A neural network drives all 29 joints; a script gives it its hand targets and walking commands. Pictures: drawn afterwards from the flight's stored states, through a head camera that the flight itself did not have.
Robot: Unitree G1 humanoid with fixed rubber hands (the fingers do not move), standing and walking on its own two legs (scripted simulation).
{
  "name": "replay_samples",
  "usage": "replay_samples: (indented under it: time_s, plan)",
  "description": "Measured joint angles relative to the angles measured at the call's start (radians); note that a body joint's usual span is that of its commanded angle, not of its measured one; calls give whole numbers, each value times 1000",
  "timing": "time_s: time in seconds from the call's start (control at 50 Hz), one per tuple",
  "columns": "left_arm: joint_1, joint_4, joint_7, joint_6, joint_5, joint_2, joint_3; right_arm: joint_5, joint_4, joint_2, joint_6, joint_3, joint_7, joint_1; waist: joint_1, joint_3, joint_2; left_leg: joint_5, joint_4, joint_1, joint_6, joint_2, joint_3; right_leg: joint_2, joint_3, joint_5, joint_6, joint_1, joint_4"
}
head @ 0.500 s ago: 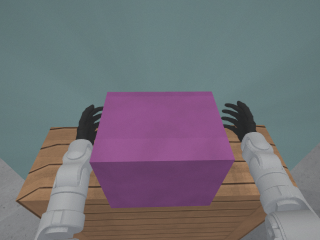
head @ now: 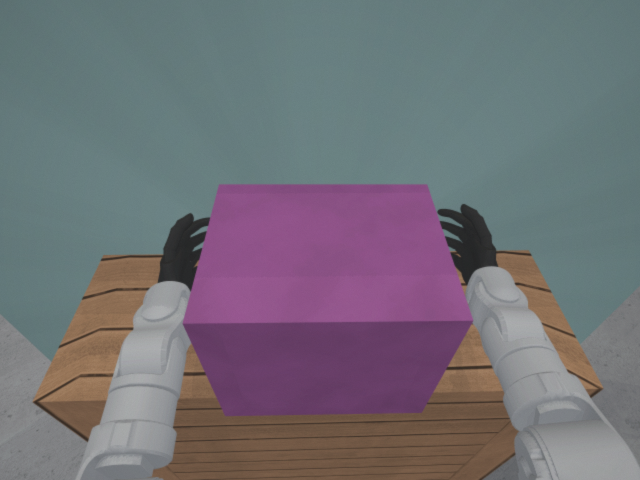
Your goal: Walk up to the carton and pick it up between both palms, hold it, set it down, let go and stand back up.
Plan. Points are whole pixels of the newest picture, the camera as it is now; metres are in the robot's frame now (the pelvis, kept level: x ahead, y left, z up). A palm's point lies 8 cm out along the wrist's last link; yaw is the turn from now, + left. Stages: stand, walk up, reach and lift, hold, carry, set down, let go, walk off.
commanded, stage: reach and lift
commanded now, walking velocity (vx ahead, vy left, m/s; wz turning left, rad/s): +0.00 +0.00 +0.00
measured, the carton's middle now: (324, 302) +0.36 +0.02 +0.05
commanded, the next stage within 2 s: none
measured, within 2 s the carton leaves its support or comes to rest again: leaves its support in 0.82 s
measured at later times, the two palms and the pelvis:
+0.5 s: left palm (187, 278) +0.36 +0.19 +0.09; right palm (471, 264) +0.39 -0.18 +0.09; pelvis +0.00 +0.00 +0.00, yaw +0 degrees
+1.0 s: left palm (183, 264) +0.35 +0.18 +0.13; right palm (482, 246) +0.38 -0.18 +0.13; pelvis +0.00 +0.00 +0.00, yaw +0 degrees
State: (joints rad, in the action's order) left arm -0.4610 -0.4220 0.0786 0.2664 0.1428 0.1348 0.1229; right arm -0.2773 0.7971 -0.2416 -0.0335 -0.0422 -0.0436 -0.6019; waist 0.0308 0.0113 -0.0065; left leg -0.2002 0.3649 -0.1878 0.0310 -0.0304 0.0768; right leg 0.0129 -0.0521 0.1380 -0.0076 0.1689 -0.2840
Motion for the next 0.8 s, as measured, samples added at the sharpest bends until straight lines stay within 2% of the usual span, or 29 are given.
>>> replay_samples:
  time_s: [0.22, 0.68, 0.8]
  plan:
    - [0, 0, 5, -10, -3, -24, -3, 12, -3, 20, -3, 0, -3, -4, -1, 1, 0, 0, 0, 0, 0, 0, 0, 0, 0, 0, 0, 0, 0]
    - [0, 12, 16, -9, -12, -36, -4, 21, -19, 31, -18, 0, -43, -7, -9, 2, 1, 2, 0, 0, 0, 0, 0, 0, 0, -1, 0, 0, -1]
    - [0, 22, 20, -9, -58, -57, -4, 27, -21, 31, -6, 0, -67, -7, -9, 10, 2, 3, 0, 0, 0, 0, 0, 0, 0, -1, 0, 0, -1]
